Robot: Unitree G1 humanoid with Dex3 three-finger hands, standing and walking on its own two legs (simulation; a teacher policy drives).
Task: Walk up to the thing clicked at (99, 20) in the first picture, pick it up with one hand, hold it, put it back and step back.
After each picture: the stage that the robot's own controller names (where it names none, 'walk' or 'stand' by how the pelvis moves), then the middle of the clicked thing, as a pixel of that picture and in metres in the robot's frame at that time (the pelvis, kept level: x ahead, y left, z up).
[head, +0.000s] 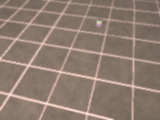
stand; (99, 21) +1.88 -0.30 -0.72
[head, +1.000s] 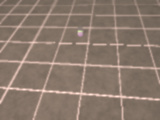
walk; (80, 31) +1.77 +0.08 -0.70
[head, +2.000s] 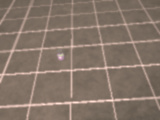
walk; (60, 54) +1.26 +0.28 -0.72
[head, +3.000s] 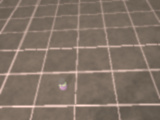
walk; (62, 83) +0.86 +0.25 -0.72
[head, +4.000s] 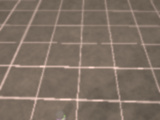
walk; (60, 117) +0.52 +0.21 -0.71
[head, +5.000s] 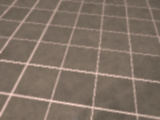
walk; out of the picture +0.47 +0.05 -0.71
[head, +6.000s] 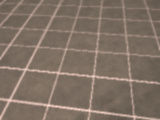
stand; out of the picture +0.47 +0.12 -0.72
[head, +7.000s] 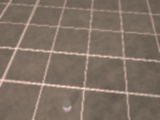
stand; (67, 105) +0.51 +0.12 -0.71
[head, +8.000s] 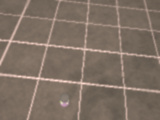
stand; (64, 99) +0.51 +0.09 -0.68
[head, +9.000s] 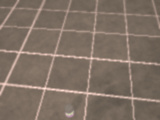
stand; (69, 110) +0.48 +0.13 -0.68
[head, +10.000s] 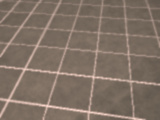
stand; out of the picture +0.45 +0.12 -0.72
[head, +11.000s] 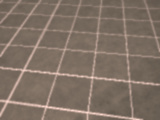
stand; out of the picture +0.45 +0.13 -0.72
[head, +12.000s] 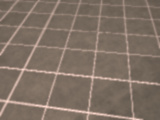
stand; out of the picture +0.44 +0.13 -0.72
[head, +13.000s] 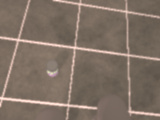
go down; (52, 68) +0.52 +0.09 -0.45
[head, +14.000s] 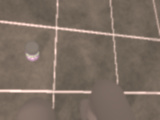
go down; (32, 51) +0.56 +0.11 -0.37
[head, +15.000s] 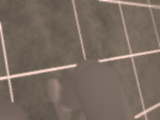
close in; out of the picture +0.57 +0.16 -0.28
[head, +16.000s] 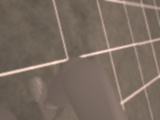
close; out of the picture +0.56 +0.17 -0.29
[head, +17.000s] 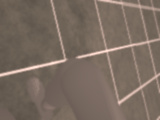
close; out of the picture +0.55 +0.18 -0.30
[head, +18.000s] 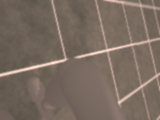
close; out of the picture +0.55 +0.18 -0.31
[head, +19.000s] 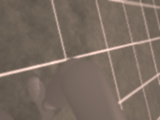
lift; out of the picture +0.55 +0.18 -0.30
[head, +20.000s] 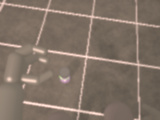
close in; (64, 75) +0.53 +0.07 -0.48
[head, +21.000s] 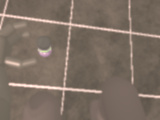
lift; (44, 46) +0.57 +0.08 -0.33
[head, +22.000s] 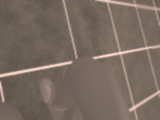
close in; out of the picture +0.58 +0.16 -0.27
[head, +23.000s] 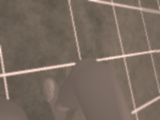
lift; out of the picture +0.57 +0.16 -0.28
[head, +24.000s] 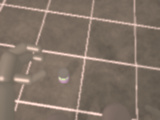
close in; (63, 75) +0.53 +0.08 -0.49
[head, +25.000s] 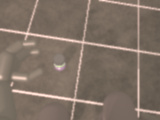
close in; (59, 62) +0.54 +0.08 -0.43
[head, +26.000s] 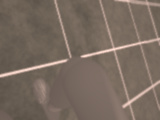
close in; out of the picture +0.58 +0.17 -0.28
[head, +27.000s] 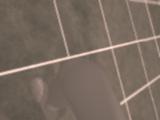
close in; out of the picture +0.57 +0.17 -0.29
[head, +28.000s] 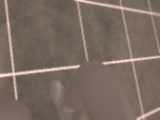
lift; out of the picture +0.57 +0.16 -0.29
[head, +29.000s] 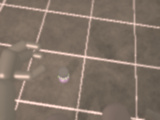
close in; (63, 74) +0.54 +0.07 -0.49
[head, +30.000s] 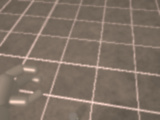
hold; (73, 119) +0.47 +0.08 -0.66
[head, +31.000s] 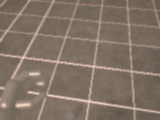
hold; (70, 118) +0.47 +0.10 -0.68
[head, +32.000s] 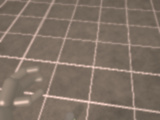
hold; (70, 119) +0.48 +0.10 -0.68
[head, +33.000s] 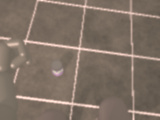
crouch; (57, 68) +0.54 +0.08 -0.47
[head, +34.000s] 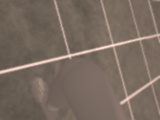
lower; out of the picture +0.58 +0.17 -0.29
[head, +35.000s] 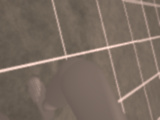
hold; out of the picture +0.57 +0.17 -0.30
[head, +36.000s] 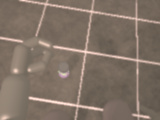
hold; (63, 69) +0.55 +0.07 -0.47
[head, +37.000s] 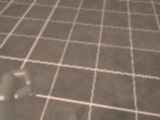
crouch; out of the picture +0.48 +0.08 -0.68
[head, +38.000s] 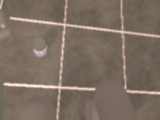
lower; (39, 47) +0.57 +0.08 -0.37
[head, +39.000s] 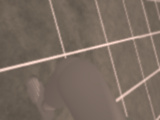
lower; out of the picture +0.58 +0.17 -0.29
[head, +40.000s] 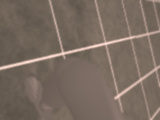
lower; out of the picture +0.57 +0.18 -0.30
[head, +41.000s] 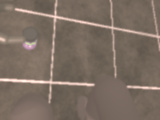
hold; (29, 38) +0.58 +0.11 -0.33
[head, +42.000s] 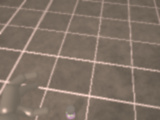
rise; (70, 112) +0.50 +0.07 -0.65
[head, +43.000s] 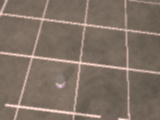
stand; (60, 81) +0.53 +0.09 -0.58
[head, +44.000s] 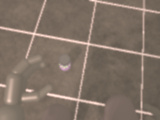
lower; (64, 62) +0.55 +0.07 -0.44
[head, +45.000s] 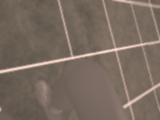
lower; out of the picture +0.59 +0.16 -0.28
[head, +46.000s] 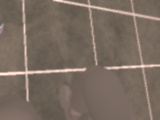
hold; out of the picture +0.58 +0.14 -0.31
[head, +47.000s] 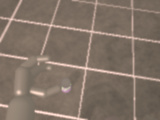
lower; (65, 85) +0.54 +0.07 -0.55
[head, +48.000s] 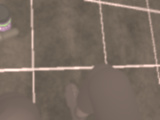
lower; (1, 19) +0.60 +0.11 -0.29
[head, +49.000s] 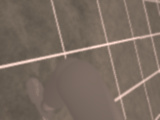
lower; out of the picture +0.59 +0.17 -0.31
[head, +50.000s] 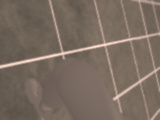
lower; out of the picture +0.58 +0.17 -0.31
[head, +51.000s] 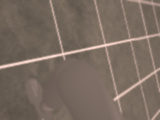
lower; out of the picture +0.58 +0.17 -0.31
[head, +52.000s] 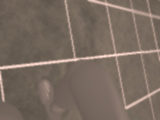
rise; out of the picture +0.59 +0.16 -0.30
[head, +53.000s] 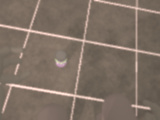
hold; (61, 58) +0.58 +0.06 -0.44
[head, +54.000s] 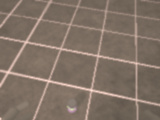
crouch; (72, 105) +0.51 +0.06 -0.64
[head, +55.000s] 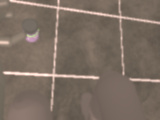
lower; (30, 30) +0.61 +0.08 -0.31
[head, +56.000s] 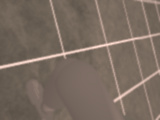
lower; out of the picture +0.59 +0.16 -0.31
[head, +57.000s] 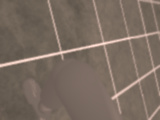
lower; out of the picture +0.59 +0.17 -0.31
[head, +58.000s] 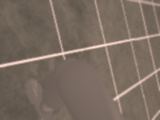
lower; out of the picture +0.59 +0.17 -0.31
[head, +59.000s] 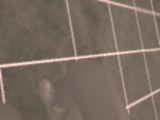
withdraw; out of the picture +0.59 +0.16 -0.29
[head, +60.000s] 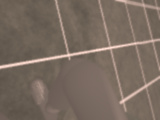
withdraw; out of the picture +0.59 +0.17 -0.28
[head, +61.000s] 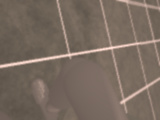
withdraw; out of the picture +0.59 +0.17 -0.29
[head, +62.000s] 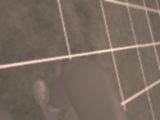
withdraw; out of the picture +0.60 +0.16 -0.29
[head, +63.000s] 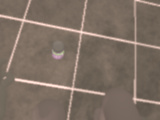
walk; (58, 50) +0.59 +0.06 -0.40
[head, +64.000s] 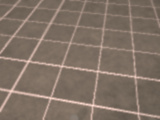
stand; out of the picture +0.50 +0.05 -0.66
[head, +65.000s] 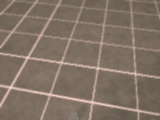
stand; (73, 118) +0.50 +0.06 -0.66
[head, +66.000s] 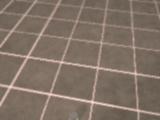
stand; (73, 118) +0.50 +0.05 -0.66
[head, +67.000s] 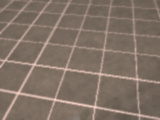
stand; out of the picture +0.51 +0.09 -0.72
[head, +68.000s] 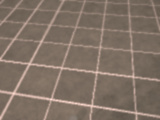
stand; out of the picture +0.49 +0.10 -0.72
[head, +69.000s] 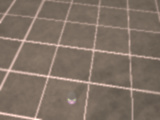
walk; (71, 97) +0.55 +0.06 -0.70
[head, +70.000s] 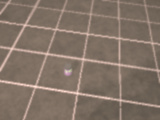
walk; (67, 69) +0.85 +0.08 -0.71
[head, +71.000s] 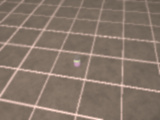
stand; (77, 60) +1.17 +0.09 -0.71
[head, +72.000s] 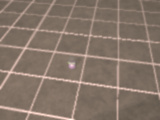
stand; (71, 62) +1.11 +0.10 -0.72
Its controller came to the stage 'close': yes
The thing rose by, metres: 0.00
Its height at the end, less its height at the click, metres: +0.00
